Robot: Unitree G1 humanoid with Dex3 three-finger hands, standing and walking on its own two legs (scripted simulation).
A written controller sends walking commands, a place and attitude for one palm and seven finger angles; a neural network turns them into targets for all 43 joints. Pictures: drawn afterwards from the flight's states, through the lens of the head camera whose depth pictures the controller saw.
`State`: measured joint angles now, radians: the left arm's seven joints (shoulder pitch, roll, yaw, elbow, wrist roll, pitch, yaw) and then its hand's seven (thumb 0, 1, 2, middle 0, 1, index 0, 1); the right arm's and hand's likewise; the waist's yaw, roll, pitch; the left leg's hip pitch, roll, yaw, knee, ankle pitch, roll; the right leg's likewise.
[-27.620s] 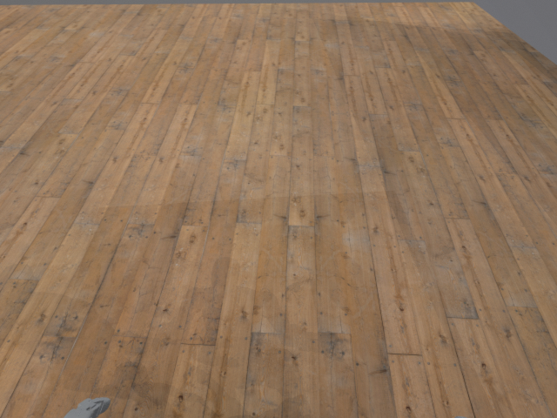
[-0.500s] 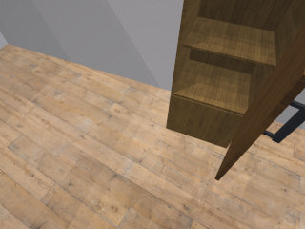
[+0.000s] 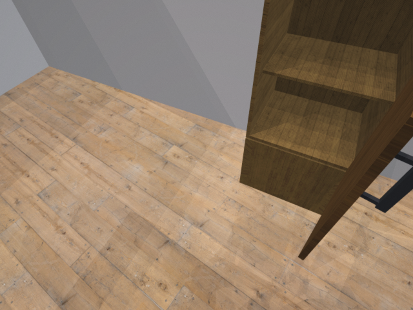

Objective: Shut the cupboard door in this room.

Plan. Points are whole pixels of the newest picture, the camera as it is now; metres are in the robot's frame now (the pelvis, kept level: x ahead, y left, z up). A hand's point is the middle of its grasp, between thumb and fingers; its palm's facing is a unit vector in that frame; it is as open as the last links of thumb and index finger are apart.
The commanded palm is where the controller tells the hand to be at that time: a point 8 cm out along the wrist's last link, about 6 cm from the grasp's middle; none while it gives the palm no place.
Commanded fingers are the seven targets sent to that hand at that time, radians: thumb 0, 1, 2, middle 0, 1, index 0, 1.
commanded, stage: turn or walk to find it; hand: left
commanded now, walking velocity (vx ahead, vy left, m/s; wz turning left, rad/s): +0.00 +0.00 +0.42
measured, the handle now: (390, 182) +0.35 -0.32 +0.07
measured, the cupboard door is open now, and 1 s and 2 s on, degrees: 78 78 78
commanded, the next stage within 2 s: stand and wait in 0.90 s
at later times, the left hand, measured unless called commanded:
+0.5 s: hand out of the picture +0.02 +0.24 -0.17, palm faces +0.16 -0.96 -0.24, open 7.4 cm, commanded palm none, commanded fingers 0.00 0.90 0.90 -0.20 -0.30 -0.20 -0.30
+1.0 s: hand out of the picture -0.04 +0.16 -0.15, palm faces +0.36 -0.90 -0.26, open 7.4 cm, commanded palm none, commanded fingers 0.00 0.90 0.90 -0.20 -0.30 -0.20 -0.30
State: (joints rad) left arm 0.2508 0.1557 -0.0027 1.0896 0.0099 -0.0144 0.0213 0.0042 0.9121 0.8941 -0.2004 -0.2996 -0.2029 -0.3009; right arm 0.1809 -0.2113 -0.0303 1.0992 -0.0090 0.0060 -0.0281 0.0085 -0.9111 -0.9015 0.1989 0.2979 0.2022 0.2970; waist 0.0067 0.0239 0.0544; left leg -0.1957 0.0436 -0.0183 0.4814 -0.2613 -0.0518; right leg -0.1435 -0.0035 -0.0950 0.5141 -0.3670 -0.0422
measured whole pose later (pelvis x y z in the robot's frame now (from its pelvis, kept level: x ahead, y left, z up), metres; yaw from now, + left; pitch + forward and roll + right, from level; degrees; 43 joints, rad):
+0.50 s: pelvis -0.01 +0.03 +0.00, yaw +8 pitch +1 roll +0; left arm 0.17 0.24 0.05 1.00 0.01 0.04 0.02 0.01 0.91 0.89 -0.20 -0.30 -0.20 -0.30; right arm 0.18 -0.16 -0.04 1.03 -0.02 0.01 -0.01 0.01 -0.91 -0.90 0.20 0.30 0.20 0.30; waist 0.00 -0.03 0.10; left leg -0.27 -0.01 0.00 0.49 -0.23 0.02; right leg -0.38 -0.06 -0.05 0.99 -0.51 0.05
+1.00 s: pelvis -0.01 -0.03 +0.01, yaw +21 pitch +1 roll +3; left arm 0.25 0.18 0.02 0.94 0.03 -0.01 0.01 0.00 0.91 0.89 -0.20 -0.30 -0.20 -0.30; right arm 0.15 -0.26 -0.07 0.99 -0.01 0.07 0.01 0.01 -0.91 -0.90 0.20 0.30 0.20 0.30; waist 0.01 0.00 0.10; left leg -0.41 0.02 -0.01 0.97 -0.44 -0.07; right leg -0.22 -0.10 -0.17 0.50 -0.29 -0.03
